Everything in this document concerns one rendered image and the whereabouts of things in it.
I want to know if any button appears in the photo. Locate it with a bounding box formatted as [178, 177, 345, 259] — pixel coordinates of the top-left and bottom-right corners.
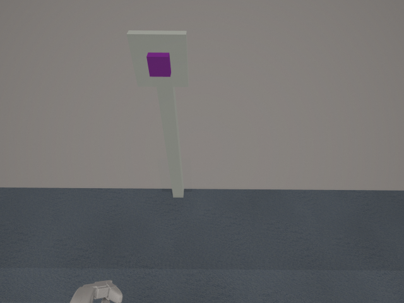
[146, 52, 171, 77]

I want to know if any robot left hand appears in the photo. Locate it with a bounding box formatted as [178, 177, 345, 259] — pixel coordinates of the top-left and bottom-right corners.
[70, 280, 122, 303]

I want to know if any panel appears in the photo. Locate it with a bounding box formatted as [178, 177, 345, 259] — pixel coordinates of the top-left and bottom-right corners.
[127, 30, 189, 198]

